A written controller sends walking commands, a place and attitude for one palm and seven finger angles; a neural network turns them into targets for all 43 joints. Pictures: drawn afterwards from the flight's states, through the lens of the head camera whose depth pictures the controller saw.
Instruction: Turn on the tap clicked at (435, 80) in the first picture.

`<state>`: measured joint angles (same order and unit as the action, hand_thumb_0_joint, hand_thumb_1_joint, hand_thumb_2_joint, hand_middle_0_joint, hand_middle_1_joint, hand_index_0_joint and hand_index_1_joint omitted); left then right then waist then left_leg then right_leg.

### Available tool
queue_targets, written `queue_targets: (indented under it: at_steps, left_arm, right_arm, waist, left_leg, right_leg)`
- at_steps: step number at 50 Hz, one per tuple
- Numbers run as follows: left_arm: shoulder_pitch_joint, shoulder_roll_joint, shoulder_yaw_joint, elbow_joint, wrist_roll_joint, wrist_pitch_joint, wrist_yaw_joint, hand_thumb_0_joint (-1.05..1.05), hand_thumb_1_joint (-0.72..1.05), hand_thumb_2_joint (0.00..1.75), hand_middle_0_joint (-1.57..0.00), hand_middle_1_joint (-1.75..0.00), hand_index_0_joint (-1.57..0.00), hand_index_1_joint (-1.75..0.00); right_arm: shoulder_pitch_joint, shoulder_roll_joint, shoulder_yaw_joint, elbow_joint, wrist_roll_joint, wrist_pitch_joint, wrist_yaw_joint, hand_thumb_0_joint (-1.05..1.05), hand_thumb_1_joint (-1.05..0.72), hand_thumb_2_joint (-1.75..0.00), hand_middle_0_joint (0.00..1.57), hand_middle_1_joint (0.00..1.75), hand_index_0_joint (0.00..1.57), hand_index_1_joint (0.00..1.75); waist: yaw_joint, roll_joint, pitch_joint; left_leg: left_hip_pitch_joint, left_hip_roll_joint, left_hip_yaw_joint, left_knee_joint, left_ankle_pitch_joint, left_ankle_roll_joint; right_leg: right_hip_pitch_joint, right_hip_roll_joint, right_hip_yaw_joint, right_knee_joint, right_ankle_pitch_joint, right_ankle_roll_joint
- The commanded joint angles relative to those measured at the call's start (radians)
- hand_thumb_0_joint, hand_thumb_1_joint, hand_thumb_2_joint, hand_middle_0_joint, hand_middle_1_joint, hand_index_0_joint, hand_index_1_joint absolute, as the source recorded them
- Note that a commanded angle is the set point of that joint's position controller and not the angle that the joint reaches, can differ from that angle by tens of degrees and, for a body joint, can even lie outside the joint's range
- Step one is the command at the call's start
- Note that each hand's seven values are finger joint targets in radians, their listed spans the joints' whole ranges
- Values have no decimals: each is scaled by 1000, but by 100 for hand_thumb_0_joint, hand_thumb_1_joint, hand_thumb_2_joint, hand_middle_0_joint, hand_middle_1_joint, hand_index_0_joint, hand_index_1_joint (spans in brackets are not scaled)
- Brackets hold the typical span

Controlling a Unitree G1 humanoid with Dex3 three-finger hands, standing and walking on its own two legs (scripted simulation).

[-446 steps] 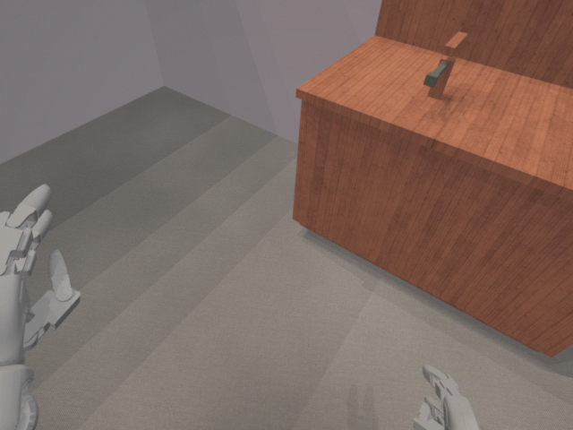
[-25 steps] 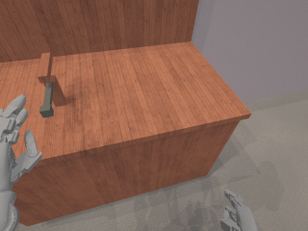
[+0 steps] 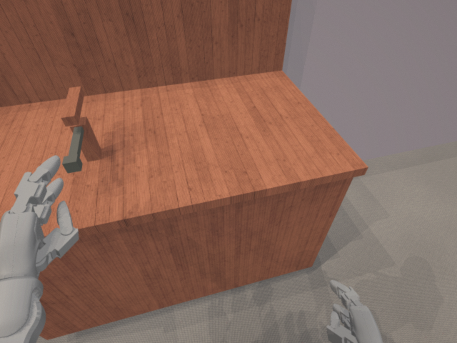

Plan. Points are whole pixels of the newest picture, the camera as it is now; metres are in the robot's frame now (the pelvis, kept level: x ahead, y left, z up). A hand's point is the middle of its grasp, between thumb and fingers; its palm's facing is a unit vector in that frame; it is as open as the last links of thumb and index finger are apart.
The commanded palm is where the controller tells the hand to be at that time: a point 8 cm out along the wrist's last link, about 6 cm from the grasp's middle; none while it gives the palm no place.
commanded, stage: turn the palm inward beside the body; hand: left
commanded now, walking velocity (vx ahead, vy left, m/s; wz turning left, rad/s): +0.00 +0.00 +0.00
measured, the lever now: (72, 163) +0.43 +0.38 +0.07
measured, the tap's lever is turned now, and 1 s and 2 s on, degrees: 0 0 0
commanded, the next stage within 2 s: reach beside the lever's end, fingers flat in 1.88 s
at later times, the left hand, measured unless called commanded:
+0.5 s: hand (82, 238) +0.22 +0.23 +0.14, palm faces +0.49 -0.83 -0.25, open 7.4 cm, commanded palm +0.16 +0.27 +0.16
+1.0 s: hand (79, 260) +0.19 +0.23 +0.13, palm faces +0.50 -0.85 -0.16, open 7.4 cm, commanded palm +0.13 +0.26 +0.14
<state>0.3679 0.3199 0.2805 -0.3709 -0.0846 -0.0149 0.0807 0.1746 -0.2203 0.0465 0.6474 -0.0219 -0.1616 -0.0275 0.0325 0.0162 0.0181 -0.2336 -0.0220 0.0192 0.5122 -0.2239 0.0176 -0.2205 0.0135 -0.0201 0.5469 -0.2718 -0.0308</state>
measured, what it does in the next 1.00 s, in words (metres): stands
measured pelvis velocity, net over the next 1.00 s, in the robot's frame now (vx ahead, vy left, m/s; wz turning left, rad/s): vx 0.01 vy -0.02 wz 0.05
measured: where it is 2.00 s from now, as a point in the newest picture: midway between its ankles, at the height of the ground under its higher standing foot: outside the picture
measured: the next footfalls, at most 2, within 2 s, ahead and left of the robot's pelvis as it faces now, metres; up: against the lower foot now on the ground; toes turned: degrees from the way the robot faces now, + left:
none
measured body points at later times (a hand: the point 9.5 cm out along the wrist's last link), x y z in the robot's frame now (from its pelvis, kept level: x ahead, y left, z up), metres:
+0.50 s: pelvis +0.02 -0.04 -0.01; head +0.01 -0.07 +0.44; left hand +0.18 +0.27 +0.15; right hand +0.22 -0.26 -0.10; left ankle +0.04 +0.11 -0.73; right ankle +0.02 -0.10 -0.73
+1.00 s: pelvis +0.01 -0.02 -0.01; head -0.01 -0.05 +0.44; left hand +0.16 +0.27 +0.14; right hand +0.22 -0.22 -0.09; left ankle +0.04 +0.11 -0.73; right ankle +0.02 -0.10 -0.73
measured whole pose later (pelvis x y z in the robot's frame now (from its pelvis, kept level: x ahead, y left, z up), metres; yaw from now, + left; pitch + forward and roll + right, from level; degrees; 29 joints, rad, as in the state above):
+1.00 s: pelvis +0.01 -0.02 -0.01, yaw +3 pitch -1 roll +0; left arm 0.45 0.22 0.24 -0.40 -0.19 -0.02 0.14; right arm 0.18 -0.22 0.06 0.71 -0.01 -0.32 -0.09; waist 0.08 0.05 -0.03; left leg -0.35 -0.01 -0.04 0.67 -0.30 -0.01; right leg -0.30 0.03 -0.08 0.67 -0.35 -0.06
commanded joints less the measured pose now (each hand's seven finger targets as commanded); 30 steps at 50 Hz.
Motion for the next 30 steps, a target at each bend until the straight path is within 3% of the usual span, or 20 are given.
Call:
queue_targets:
  at_steps: [1, 3, 6, 8, 11, 14, 15, 17, 19, 20, 22, 24, 25, 27, 30]
  left_arm:
    - [-221, 206, 183, -189, 10, -178, 115, 0, 90, 90, -20, -30, -20, -30]
    - [-231, 187, 142, -155, 7, -171, 100, 0, 90, 90, -20, -30, -20, -30]
    - [-256, 185, 95, -135, -8, -125, 49, 0, 90, 90, -20, -30, -20, -30]
    - [-251, 191, 98, -103, -28, -95, 15, 0, 90, 90, -20, -30, -20, -30]
    - [-266, 207, 133, -84, -57, -79, -4, 0, 90, 90, -20, -30, -20, -30]
    - [-216, 229, 185, -118, -68, -97, 14, 0, 90, 90, -20, -30, -20, -30]
    - [-187, 208, 178, -129, -70, -102, 19, 0, 90, 90, -20, -30, -20, -30]
    - [-114, 195, 191, -101, -79, -105, 23, 0, 90, 90, -20, -30, -20, -30]
    - [-83, 218, 219, -130, -86, -107, 22, 0, 90, 90, -20, -30, -20, -30]
    - [-85, 186, 186, -147, -90, -103, 16, 0, 90, 90, -20, -30, -20, -30]
    - [-64, 173, 189, -126, -101, -97, 11, 0, 90, 90, -20, -30, -20, -30]
    - [-80, 193, 202, -170, -105, -101, 12, 0, 90, 90, -20, -30, -20, -30]
    - [-79, 167, 172, -181, -104, -102, 11, 0, 90, 90, -20, -30, -20, -30]
    - [-71, 149, 157, -176, -107, -107, 14, 0, 90, 90, -20, -30, -20, -30]
    - [-53, 139, 141, -210, -104, -120, 23, 0, 90, 90, -20, -30, -20, -30]
  right_arm:
    - [-134, -101, -44, -114, -13, -86, -21, 0, -90, -90, 20, 30, 20, 30]
    - [-131, -113, -46, -93, -11, -98, -32, 0, -90, -90, 20, 30, 20, 30]
    - [-140, -120, -40, -82, -8, -115, -58, 0, -90, -90, 20, 30, 20, 30]
    - [-144, -122, -41, -74, -3, -124, -76, 0, -90, -90, 20, 30, 20, 30]
    - [-158, -118, -45, -60, 6, -139, -88, 0, -90, -90, 20, 30, 20, 30]
    - [-153, -115, -52, -60, 7, -153, -82, 0, -90, -90, 20, 30, 20, 30]
    - [-151, -109, -52, -61, 6, -153, -79, 0, -90, -90, 20, 30, 20, 30]
    - [-122, -114, -53, -58, 6, -156, -73, 0, -90, -90, 20, 30, 20, 30]
    - [-107, -121, -57, -68, 11, -161, -66, 0, -90, -90, 20, 30, 20, 30]
    - [-113, -114, -53, -73, 11, -160, -67, 0, -90, -90, 20, 30, 20, 30]
    - [-99, -118, -57, -74, 14, -163, -68, 0, -90, -90, 20, 30, 20, 30]
    - [-98, -122, -58, -78, 17, -171, -68, 0, -90, -90, 20, 30, 20, 30]
    - [-102, -118, -57, -81, 16, -174, -69, 0, -90, -90, 20, 30, 20, 30]
    - [-95, -121, -58, -81, 16, -182, -70, 0, -90, -90, 20, 30, 20, 30]
    - [-90, -121, -59, -85, 14, -196, -71, 0, -90, -90, 20, 30, 20, 30]
  waist:
    - [27, 76, -103]
    - [17, 94, -71]
    - [7, 45, -63]
    - [15, -7, -46]
    - [29, -19, -44]
    - [55, -21, -116]
    - [57, -14, -147]
    - [54, -58, -148]
    - [64, -41, -180]
    - [57, -19, -176]
    - [50, -56, -158]
    - [53, -9, -173]
    - [50, 2, -168]
    - [47, -4, -157]
    - [53, -4, -194]
  left_leg:
    - [-10, 8, -41, -53, -112, -2]
    - [-30, -1, -40, -42, -149, 5]
    - [-30, -10, -36, -15, -117, 19]
    - [-50, -9, -40, 6, -115, 19]
    - [-70, 0, -51, 41, -103, 8]
    - [-83, 4, -62, 68, -61, -2]
    - [-90, 1, -59, 72, -27, -2]
    - [-96, -4, -54, 81, 40, 3]
    - [-89, -9, -47, 87, 93, 6]
    - [-85, -12, -43, 88, 109, 8]
    - [-96, -13, -41, 93, 109, 9]
    - [-87, -15, -40, 106, 119, 8]
    - [-84, -17, -36, 103, 117, 10]
    - [-87, -17, -39, 99, 99, 11]
    - [-73, -18, -37, 101, 114, 15]
  right_leg:
    - [-76, 20, -26, -94, -83, 8]
    - [-85, 7, -4, -116, -114, 13]
    - [-73, -13, 37, -151, -130, 22]
    - [-62, -36, 85, -185, -182, 31]
    - [-50, -71, 138, -202, -195, 47]
    - [-6, -94, 160, -159, -63, 60]
    - [23, -98, 157, -127, 35, 63]
    - [27, -83, 123, -77, 212, 74]
    - [42, -70, 97, -39, 328, 76]
    - [40, -71, 91, -26, 372, 76]
    - [24, -64, 81, -24, 381, 81]
    - [18, -65, 83, -17, 390, 77]
    - [8, -63, 74, -14, 374, 72]
    - [-20, -52, 58, -16, 314, 65]
    - [-17, -43, 40, -2, 309, 58]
